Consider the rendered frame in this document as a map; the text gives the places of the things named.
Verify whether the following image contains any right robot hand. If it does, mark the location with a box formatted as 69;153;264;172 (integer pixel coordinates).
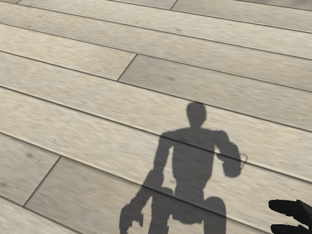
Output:
268;199;312;234

